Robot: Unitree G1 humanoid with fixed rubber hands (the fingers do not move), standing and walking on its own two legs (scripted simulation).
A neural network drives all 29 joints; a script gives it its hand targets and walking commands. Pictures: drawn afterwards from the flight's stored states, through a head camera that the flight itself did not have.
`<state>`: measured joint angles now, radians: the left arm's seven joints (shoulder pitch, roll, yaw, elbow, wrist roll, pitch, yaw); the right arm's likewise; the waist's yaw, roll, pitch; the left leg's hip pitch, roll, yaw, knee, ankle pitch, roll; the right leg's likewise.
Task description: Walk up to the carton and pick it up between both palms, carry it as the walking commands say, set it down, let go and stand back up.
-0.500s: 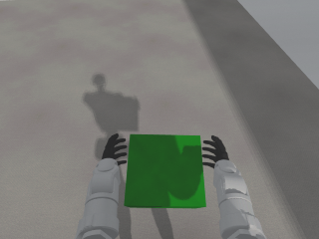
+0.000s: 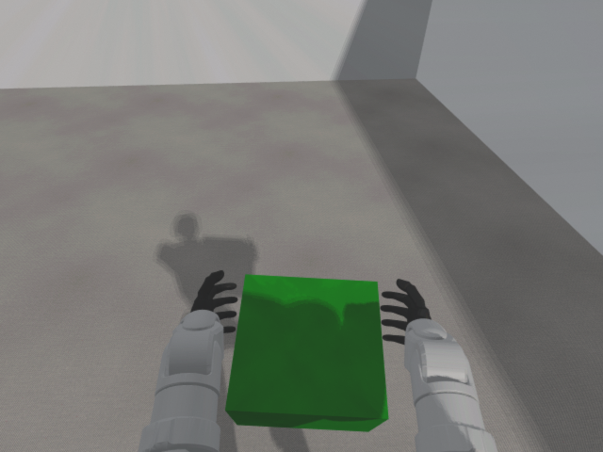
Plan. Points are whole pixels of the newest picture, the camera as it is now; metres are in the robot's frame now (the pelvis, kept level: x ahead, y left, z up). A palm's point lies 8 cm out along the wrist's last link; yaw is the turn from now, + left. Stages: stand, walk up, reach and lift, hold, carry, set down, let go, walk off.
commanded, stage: reach and lift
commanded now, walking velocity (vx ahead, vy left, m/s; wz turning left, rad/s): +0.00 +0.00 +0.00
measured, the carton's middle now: (307, 353) +0.31 +0.02 -0.05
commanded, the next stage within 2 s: hold in 1.12 s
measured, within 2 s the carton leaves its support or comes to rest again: neither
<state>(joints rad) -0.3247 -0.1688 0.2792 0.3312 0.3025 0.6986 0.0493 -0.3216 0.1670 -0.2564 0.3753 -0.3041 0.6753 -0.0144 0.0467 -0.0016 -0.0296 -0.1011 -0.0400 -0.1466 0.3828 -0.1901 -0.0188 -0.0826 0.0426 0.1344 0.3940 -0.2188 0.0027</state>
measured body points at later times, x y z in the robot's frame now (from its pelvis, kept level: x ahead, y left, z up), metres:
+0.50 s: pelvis -0.01 +0.00 +0.00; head -0.06 +0.00 +0.45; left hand +0.30 +0.15 +0.05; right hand +0.30 -0.15 +0.04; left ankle +0.02 +0.13 -0.74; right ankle +0.00 -0.13 -0.74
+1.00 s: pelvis +0.00 +0.00 +0.00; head -0.05 +0.01 +0.45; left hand +0.30 +0.15 +0.04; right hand +0.30 -0.15 +0.04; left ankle +0.02 +0.13 -0.74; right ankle +0.00 -0.12 -0.74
